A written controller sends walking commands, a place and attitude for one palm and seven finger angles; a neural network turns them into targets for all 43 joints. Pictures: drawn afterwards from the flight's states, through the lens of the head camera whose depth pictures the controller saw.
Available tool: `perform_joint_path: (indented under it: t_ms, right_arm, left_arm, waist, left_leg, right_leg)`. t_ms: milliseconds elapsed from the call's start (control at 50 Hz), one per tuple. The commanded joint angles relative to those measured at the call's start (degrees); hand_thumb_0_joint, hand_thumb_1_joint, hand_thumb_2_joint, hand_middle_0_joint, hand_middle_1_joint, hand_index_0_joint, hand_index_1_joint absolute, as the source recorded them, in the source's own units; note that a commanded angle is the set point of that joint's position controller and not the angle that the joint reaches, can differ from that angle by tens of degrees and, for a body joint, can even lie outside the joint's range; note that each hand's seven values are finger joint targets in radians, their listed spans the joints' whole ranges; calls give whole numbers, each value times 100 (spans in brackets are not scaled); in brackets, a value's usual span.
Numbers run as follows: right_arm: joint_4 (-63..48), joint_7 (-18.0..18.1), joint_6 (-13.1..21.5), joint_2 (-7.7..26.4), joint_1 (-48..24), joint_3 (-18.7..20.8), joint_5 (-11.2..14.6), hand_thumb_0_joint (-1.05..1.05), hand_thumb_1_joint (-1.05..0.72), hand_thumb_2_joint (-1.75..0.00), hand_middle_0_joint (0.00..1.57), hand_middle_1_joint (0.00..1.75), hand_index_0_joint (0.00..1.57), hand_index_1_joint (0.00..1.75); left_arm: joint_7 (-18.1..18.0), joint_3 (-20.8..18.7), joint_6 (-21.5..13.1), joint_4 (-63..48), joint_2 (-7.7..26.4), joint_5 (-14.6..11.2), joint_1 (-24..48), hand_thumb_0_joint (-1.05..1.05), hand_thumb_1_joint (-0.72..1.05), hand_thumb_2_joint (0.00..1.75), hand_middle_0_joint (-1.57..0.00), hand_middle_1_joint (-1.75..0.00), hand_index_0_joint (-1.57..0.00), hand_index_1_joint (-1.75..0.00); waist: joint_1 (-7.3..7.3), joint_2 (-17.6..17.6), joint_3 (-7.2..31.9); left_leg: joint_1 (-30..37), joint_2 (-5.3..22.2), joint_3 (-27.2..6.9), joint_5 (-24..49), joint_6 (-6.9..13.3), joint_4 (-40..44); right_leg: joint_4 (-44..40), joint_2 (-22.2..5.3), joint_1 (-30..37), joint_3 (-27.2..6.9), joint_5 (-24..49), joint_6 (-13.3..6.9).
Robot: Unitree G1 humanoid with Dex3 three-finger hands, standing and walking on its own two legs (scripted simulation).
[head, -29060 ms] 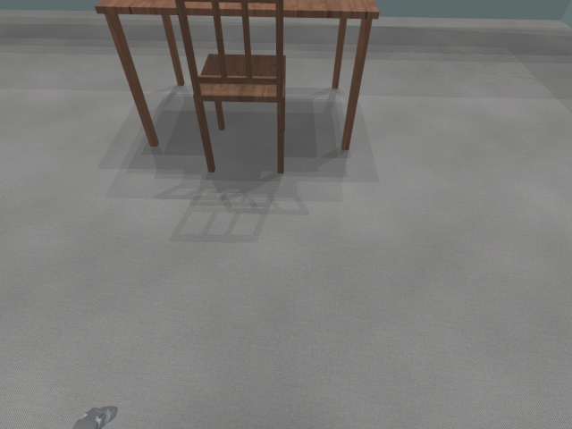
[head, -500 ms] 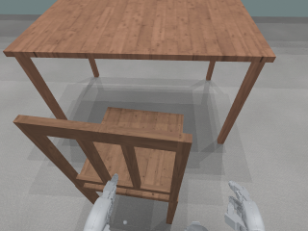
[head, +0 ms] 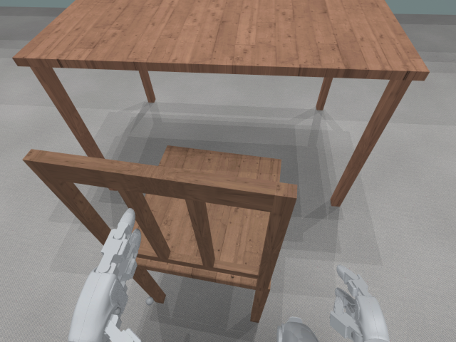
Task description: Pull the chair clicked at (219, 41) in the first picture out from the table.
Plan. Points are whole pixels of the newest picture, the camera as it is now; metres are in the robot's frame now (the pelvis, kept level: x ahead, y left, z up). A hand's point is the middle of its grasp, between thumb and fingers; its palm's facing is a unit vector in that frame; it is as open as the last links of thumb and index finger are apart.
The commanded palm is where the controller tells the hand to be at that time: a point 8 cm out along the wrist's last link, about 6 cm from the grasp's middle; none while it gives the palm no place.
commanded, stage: draw the hand back to the body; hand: left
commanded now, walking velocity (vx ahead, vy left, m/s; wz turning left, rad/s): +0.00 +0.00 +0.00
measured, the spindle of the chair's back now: (149, 227) +0.33 +0.18 -0.02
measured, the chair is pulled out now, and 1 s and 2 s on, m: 0.30 0.30 0.30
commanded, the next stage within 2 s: step back with the hand held close in 1.18 s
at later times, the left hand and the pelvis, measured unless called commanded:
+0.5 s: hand (41, 259) +0.19 +0.21 +0.18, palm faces +0.37 -0.85 -0.38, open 13.7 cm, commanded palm +0.14 +0.26 +0.20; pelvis +0.01 -0.01 +0.06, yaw +1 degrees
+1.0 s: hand out of the picture +0.21 +0.25 +0.24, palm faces +0.49 -0.76 -0.43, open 7.7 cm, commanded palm +0.16 +0.29 +0.25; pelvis +0.01 -0.01 +0.07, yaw -1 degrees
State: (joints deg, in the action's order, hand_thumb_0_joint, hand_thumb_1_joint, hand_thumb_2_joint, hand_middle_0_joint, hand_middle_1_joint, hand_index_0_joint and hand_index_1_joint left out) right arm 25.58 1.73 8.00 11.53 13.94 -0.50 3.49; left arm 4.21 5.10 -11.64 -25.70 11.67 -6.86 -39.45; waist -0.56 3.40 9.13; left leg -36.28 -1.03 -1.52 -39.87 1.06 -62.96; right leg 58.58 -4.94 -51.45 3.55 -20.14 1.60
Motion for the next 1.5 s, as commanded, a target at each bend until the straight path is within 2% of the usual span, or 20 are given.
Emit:
perform_joint_path:
  t_ms: [0, 80, 100, 140, 180, 240, 320, 460, 780, 860, 900, 1000, 1120, 1180, 1280, 1300, 1320, 1340, 1420, 1480]
  right_arm:
    - [-1088, 199, 448, 614, -400, 279, 68, 0, -90, -90, 20, 30, 20, 30]
    - [-808, 230, 646, 653, -366, 238, 90, 0, -90, -90, 20, 30, 20, 30]
    - [-743, 343, 448, 635, -218, 316, -82, 0, -90, -90, 20, 30, 20, 30]
    - [-780, 345, 375, 575, -170, 272, -96, 0, -90, -90, 20, 30, 20, 30]
    - [-665, 352, 284, 577, -299, 253, -119, 0, -90, -90, 20, 30, 20, 30]
    - [-603, 425, 301, 642, -408, 212, -143, 0, -90, -90, 20, 30, 20, 30]
    - [-426, 472, 482, 693, -495, 142, -170, 0, -90, -90, 20, 30, 20, 30]
    - [-119, 414, 606, 674, -641, 145, -209, 0, -90, -90, 20, 30, 20, 30]
    - [274, 325, 693, 686, -804, 255, -224, 0, -90, -90, 20, 30, 20, 30]
    - [362, 302, 630, 717, -832, 321, -195, 0, -90, -90, 20, 30, 20, 30]
    - [359, 302, 602, 746, -853, 349, -197, 0, -90, -90, 20, 30, 20, 30]
    - [319, 292, 692, 718, -884, 339, -246, 0, -90, -90, 20, 30, 20, 30]
    - [362, 309, 711, 686, -933, 297, -238, 0, -90, -90, 20, 30, 20, 30]
    - [384, 312, 635, 690, -865, 300, -228, 0, -90, -90, 20, 30, 20, 30]
    - [312, 278, 600, 730, -877, 289, -240, 0, -90, -90, 20, 30, 20, 30]
    - [217, 304, 481, 883, -636, 343, -196, 0, -90, -90, 20, 30, 20, 30]
    - [282, 337, 430, 798, -625, 304, -227, 0, -90, -90, 20, 30, 20, 30]
    - [283, 343, 419, 740, -742, 298, -229, 0, -90, -90, 20, 30, 20, 30]
    - [168, 243, 298, 818, -829, 362, -244, 0, -90, -90, 20, 30, 20, 30]
    - [88, 163, 140, 787, -856, 459, -278, 0, -90, -90, 20, 30, 20, 30]
  left_arm:
    - [-120, -967, -345, -1851, 515, -423, -126, 0, -51, 22, -1, -1, -1, -1]
    - [7, -1133, -430, -1497, 494, -626, -10, 0, -37, 29, -2, -4, -2, -4]
    - [-710, -1573, 120, -1113, 1367, 281, -582, 0, -33, 31, -3, -5, -3, -5]
    - [-1043, -1180, 440, -1425, 730, 361, -610, 0, -26, 34, -4, -6, -4, -6]
    - [-1180, -1107, 537, -1338, 649, 423, -472, 0, -19, 37, -5, -8, -5, -8]
    - [-1363, -1329, 581, -1467, 974, 472, 41, 0, -8, 43, -7, -10, -7, -10]
    - [-1539, -1708, 565, -1563, 1359, 533, 715, 0, 7, 50, -8, -13, -8, -13]
    - [-1551, -2097, 447, -1073, 1328, 515, 954, 0, 32, 62, -12, -18, -12, -18]
    - [-1581, -3458, 46, -1063, 2041, 422, 1633, 0, 90, 90, -20, -30, -20, -30]
    - [-1483, -3037, 83, -531, 1536, 394, 1353, 0, 90, 90, -20, -30, -20, -30]
    - [-1481, -3086, 54, -516, 1622, 407, 1382, 0, 90, 90, -20, -30, -20, -30]
    - [-1524, -3326, -28, -1133, 1959, 466, 1394, 0, 90, 90, -20, -30, -20, -30]
    - [-1525, -3335, 35, -1220, 1931, 481, 1500, 0, 90, 90, -20, -30, -20, -30]
    - [-1509, -3199, 71, -863, 1735, 454, 1491, 0, 90, 90, -20, -30, -20, -30]
    - [-1447, -3047, 54, -1063, 1691, 452, 1753, 0, 90, 90, -20, -30, -20, -30]
    - [-1484, -4116, -265, -1448, 2723, 426, 2746, 0, 90, 90, -20, -30, -20, -30]
    - [-1441, -4109, -396, -1344, 2787, 501, 2932, 0, 90, 90, -20, -30, -20, -30]
    - [-1428, -3929, -364, -912, 2407, 474, 2342, 0, 90, 90, -20, -30, -20, -30]
    - [-1337, -3523, -325, -842, 1842, 479, 1449, 0, 90, 90, -20, -30, -20, -30]
    - [-1361, -3649, -313, -967, 1923, 540, 904, 0, 90, 90, -20, -30, -20, -30]
  waist:
    - [70, -572, 844]
    - [158, -501, 540]
    - [-174, -104, 736]
    - [-12, 58, 400]
    - [-27, -4, 129]
    - [-34, -150, -55]
    - [-104, 122, -339]
    - [-182, -110, -771]
    - [-291, 103, -497]
    - [-215, -230, -833]
    - [-242, -380, -761]
    - [-328, 91, -218]
    - [-283, 278, -517]
    - [-259, -75, -768]
    - [-248, -45, -681]
    - [-64, -94, -1312]
    - [-57, 54, -1219]
    - [-59, -24, -1293]
    - [-9, 302, -462]
    - [-9, -217, 19]
  left_leg:
    - [-722, 12, -46, 2470, -203, 1524]
    - [-567, 24, -44, 2431, -196, 1666]
    - [-211, 228, -6, 2652, -208, 2129]
    - [-37, 196, -1, 2763, -265, 2248]
    - [176, 243, 3, 2944, -219, 2379]
    - [474, 251, -25, 2870, -180, 2697]
    - [842, 261, -102, 2920, -206, 3157]
    - [1294, 293, -74, 3002, -187, 3720]
    - [2053, 297, 117, 3276, -83, 4190]
    - [2035, 330, 174, 3241, -32, 4207]
    - [2018, 336, 162, 3154, 0, 4220]
    - [2262, 313, 111, 3658, -60, 4221]
    - [2234, 325, 80, 3837, -151, 4247]
    - [2156, 370, 91, 3618, -135, 4320]
    - [2209, 360, 81, 3648, -100, 4314]
    - [1985, 484, 85, 3006, 24, 4281]
    - [1949, 487, -34, 2671, 35, 4396]
    - [1958, 472, -23, 2791, 31, 4442]
    - [2313, 569, 9, 4157, -7, 4347]
    - [2398, 627, -23, 5108, -92, 4021]
  right_leg:
    - [-927, 220, 2715, 134, 824, -267]
    - [-1197, 197, 2773, 143, 807, -220]
    - [-1313, 12, 3421, -138, 1000, -376]
    - [-1489, -13, 3546, -8, 1220, -337]
    - [-1679, -7, 3644, 35, 1352, -352]
    - [-1959, 18, 3940, 16, 1325, -351]
    - [-2272, 32, 4198, 10, 1195, -367]
    - [-2753, 89, 4539, -46, 1206, -347]
    - [-3362, 108, 5161, -250, 1596, -336]
    - [-3444, 118, 4948, -216, 1553, -305]
    - [-3448, 107, 4970, -194, 1428, -290]
    - [-3322, 89, 5311, -201, 1925, -333]
    - [-3360, 129, 5240, -288, 2119, -389]
    - [-3341, 150, 5057, -188, 1847, -349]
    - [-3341, 144, 5042, -185, 1832, -338]
    - [-3489, -67, 4527, -976, 2193, -378]
    - [-3506, -172, 4523, -1004, 2039, -417]
    - [-3469, -159, 4547, -942, 2213, -427]
    - [-2996, -184, 5076, -692, 3435, -310]
    - [-2818, -284, 5343, -661, 4345, -339]
